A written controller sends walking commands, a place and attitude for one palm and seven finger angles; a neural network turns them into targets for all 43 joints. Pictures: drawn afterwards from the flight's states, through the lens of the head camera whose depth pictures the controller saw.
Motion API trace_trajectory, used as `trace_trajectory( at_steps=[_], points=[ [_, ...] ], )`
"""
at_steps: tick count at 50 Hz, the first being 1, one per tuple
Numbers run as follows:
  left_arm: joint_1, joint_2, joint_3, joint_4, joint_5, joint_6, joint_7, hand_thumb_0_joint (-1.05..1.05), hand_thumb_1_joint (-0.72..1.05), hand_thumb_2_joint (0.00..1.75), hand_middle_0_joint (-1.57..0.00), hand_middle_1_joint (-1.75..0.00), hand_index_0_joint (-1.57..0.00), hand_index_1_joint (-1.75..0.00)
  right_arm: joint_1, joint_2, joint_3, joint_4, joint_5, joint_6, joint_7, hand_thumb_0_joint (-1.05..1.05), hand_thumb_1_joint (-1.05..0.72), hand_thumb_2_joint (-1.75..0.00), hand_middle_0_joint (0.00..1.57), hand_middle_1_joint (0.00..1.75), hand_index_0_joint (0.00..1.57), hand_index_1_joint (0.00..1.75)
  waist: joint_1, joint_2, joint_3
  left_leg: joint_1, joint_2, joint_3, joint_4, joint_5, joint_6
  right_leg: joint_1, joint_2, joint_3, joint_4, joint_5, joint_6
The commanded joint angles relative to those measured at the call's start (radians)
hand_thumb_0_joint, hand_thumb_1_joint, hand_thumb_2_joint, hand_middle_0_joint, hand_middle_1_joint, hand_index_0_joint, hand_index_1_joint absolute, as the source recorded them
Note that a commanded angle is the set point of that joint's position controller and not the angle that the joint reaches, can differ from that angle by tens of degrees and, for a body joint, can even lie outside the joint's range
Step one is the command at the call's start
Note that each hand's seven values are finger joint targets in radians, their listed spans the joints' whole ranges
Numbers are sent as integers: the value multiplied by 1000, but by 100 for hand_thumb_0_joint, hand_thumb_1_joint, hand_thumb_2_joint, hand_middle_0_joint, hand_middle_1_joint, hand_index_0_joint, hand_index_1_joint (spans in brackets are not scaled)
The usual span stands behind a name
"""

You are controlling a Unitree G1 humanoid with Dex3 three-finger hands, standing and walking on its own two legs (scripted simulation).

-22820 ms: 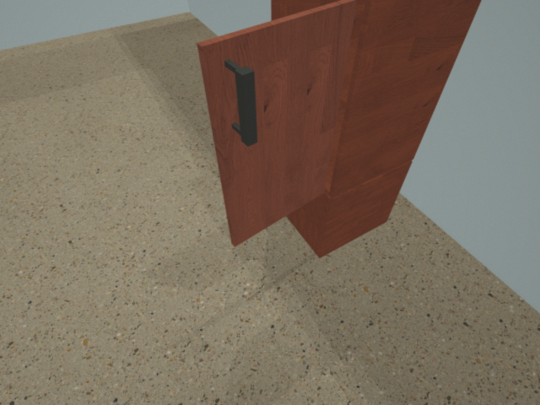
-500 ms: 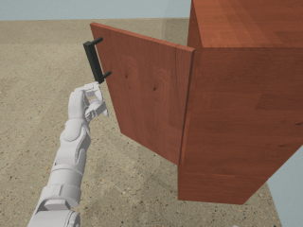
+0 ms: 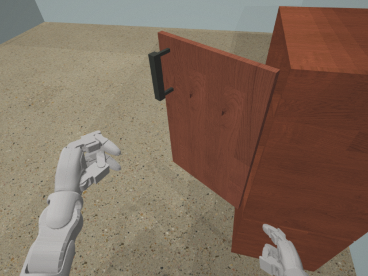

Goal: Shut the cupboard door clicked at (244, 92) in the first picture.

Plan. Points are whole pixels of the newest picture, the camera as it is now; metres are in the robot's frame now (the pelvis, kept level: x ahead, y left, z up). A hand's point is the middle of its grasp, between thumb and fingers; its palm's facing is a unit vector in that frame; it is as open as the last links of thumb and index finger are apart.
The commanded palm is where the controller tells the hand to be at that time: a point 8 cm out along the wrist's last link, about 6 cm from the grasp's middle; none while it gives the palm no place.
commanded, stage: draw the hand back to the body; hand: left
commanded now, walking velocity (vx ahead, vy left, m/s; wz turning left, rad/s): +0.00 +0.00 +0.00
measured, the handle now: (162, 74) +0.63 +0.14 +0.13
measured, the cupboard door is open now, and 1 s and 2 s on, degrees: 60 60 60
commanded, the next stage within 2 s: step back with the hand held close in 0.80 s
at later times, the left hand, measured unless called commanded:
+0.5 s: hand (27, 196) +0.19 +0.28 +0.16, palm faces +0.46 -0.78 -0.42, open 6.7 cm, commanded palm +0.15 +0.31 +0.17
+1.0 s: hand (33, 187) +0.20 +0.28 +0.17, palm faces +0.44 -0.78 -0.43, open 7.4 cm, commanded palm +0.15 +0.31 +0.17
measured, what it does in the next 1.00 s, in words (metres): stands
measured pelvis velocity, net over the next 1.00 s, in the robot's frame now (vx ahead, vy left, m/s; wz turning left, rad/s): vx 0.01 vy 0.01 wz -0.01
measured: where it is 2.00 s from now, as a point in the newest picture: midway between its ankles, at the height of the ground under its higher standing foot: outside the picture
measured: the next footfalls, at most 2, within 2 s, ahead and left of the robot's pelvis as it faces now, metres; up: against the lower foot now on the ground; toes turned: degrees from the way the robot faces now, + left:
none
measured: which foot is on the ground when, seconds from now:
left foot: down 0.00-1.00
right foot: down 0.00-1.00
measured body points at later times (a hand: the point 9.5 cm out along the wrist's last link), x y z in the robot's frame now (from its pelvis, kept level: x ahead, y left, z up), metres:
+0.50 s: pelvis +0.01 +0.01 +0.00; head -0.01 -0.01 +0.45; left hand +0.16 +0.32 +0.18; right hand +0.19 -0.22 -0.09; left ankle -0.02 +0.07 -0.74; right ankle +0.00 -0.09 -0.74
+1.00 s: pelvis +0.01 +0.01 +0.00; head +0.00 -0.01 +0.45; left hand +0.18 +0.32 +0.19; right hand +0.18 -0.21 -0.10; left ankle -0.02 +0.07 -0.74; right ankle +0.00 -0.09 -0.74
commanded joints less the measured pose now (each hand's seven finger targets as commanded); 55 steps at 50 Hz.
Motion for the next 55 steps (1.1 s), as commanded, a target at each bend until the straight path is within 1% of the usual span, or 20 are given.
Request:
trace_trajectory(
  at_steps=[1,5,9,14,15,19,21,22,24,27,31,34,38,46,47,48,49,50,53,55],
  points=[
    [-247,181,121,-326,11,-110,34,0,90,90,-75,-90,-75,-90,-111,-104,-44,-128,-11,-48,-13,0,-90,-90,20,30,20,30,-25,8,-181,42,72,-67,-71,254,-43,79,-45,54,-54,186,12],
    [-42,158,141,-284,6,-113,31,0,90,90,-64,-78,-64,-78,-110,-109,-54,-123,-9,-43,-10,0,-90,-90,20,30,20,30,-16,-76,-120,15,80,-73,-82,282,-54,82,-43,45,-57,187,13],
    [109,221,242,-296,3,-127,29,0,90,90,-53,-66,-53,-66,-103,-119,-70,-120,-10,-36,-6,0,-90,-90,20,30,20,30,4,-96,-115,-16,80,-68,-72,314,-59,105,-46,43,-54,212,15],
    [195,297,350,-393,0,-153,38,0,90,90,-39,-51,-39,-51,-101,-120,-81,-127,-7,-49,-7,0,-90,-90,20,30,20,30,15,-19,-137,-34,84,-67,-57,340,-66,123,-52,53,-46,226,17],
    [211,286,352,-420,-2,-159,40,0,90,90,-36,-48,-36,-48,-97,-114,-82,-131,-5,-56,-8,0,-90,-90,20,30,20,30,14,16,-148,-33,86,-71,-59,349,-73,128,-55,52,-40,223,17],
    [290,316,398,-460,3,-162,55,0,90,90,-25,-36,-25,-36,-85,-122,-88,-123,-2,-83,-10,0,-90,-90,20,30,20,30,13,39,-114,-34,92,-72,-51,357,-76,98,-48,52,-52,209,18],
    [335,301,402,-451,2,-163,59,0,90,90,-20,-30,-20,-30,-79,-116,-90,-120,-2,-93,-12,0,-90,-90,20,30,20,30,11,40,-69,-41,93,-70,-59,333,-80,71,-46,47,-56,186,18],
    [309,264,361,-451,6,-164,56,0,90,90,-20,-30,-20,-30,-79,-118,-91,-114,-3,-98,-10,0,-90,-90,20,30,20,30,0,44,-57,-36,91,-71,-63,310,-78,53,-47,48,-59,166,18],
    [258,247,332,-432,13,-166,57,0,90,90,-20,-30,-20,-30,-77,-131,-96,-99,-4,-109,-10,0,-90,-90,20,30,20,30,-14,13,-12,-41,94,-78,-70,259,-71,15,-47,50,-70,123,18],
    [212,241,317,-409,18,-169,65,0,90,90,-20,-30,-20,-30,-72,-134,-99,-94,-5,-116,-15,0,-90,-90,20,30,20,30,-19,-11,-4,-34,93,-87,-85,188,-65,-4,-46,45,-70,75,19],
    [246,266,351,-413,13,-173,68,0,90,90,-20,-30,-20,-30,-69,-128,-98,-96,-10,-120,-21,0,-90,-90,20,30,20,30,-1,-40,-87,-25,86,-74,-75,226,-62,57,-51,49,-61,113,18],
    [266,292,377,-426,13,-167,70,0,90,90,-20,-30,-20,-30,-74,-129,-93,-95,-13,-117,-20,0,-90,-90,20,30,20,30,9,3,-99,-35,84,-72,-70,261,-69,88,-50,57,-60,146,14],
    [268,288,380,-447,15,-163,70,0,90,90,-20,-30,-20,-30,-77,-118,-84,-98,-15,-119,-15,0,-90,-90,20,30,20,30,12,68,-84,-38,87,-76,-67,328,-84,94,-50,52,-52,187,11],
    [309,269,376,-402,6,-156,58,0,90,90,-20,-30,-20,-30,-76,-119,-92,-103,-12,-106,-12,0,-90,-90,20,30,20,30,9,-31,-64,-39,93,-67,-70,311,-78,75,-49,48,-58,172,16],
    [195,416,519,-490,6,-199,67,0,90,90,-20,-30,-20,-30,-70,-153,-111,-145,1,-89,-10,0,-90,-90,20,30,20,30,-18,-23,-31,-157,121,-109,-30,182,-34,37,-111,172,-62,226,7],
    [306,335,460,-398,1,-204,60,0,90,90,-20,-30,-20,-30,-51,-141,-113,-120,-4,-77,-14,0,-90,-90,20,30,20,30,-25,-74,-50,-157,116,-118,8,150,-30,18,-162,192,-62,224,-14],
    [314,343,458,-416,7,-210,60,0,90,90,-20,-30,-20,-30,-56,-142,-118,-122,-5,-70,-12,0,-90,-90,20,30,20,30,-24,-89,-59,-150,112,-114,35,153,-30,2,-185,212,-63,253,-23],
    [361,295,413,-392,6,-208,55,0,90,90,-20,-30,-20,-30,-51,-144,-119,-121,-3,-61,-9,0,-90,-90,20,30,20,30,-34,-90,-81,-139,112,-113,62,154,-33,-25,-207,224,-56,245,-31],
    [408,292,398,-424,9,-223,61,0,90,90,-20,-30,-20,-30,-45,-153,-128,-131,-1,-44,-9,0,-90,-90,20,30,20,30,-41,-42,-142,-137,126,-113,93,206,-36,-51,-226,226,-7,263,-35],
    [439,311,417,-455,9,-227,67,0,90,90,-20,-30,-20,-30,-44,-152,-134,-140,4,-34,-14,0,-90,-90,20,30,20,30,-43,-41,-194,-135,141,-112,102,302,-38,-30,-219,202,52,352,-25]
  ],
)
